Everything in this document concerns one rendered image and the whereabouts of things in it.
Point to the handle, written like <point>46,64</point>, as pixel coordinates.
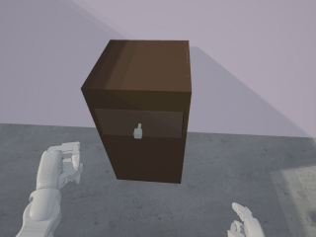
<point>138,132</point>

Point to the right robot hand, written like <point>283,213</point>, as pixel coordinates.
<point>251,227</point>

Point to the drawer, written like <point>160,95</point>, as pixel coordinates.
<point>153,123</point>

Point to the cabinet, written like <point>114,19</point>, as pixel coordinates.
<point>143,75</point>

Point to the left robot hand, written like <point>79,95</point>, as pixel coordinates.
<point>51,165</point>

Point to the left robot forearm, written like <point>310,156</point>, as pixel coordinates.
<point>43,213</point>

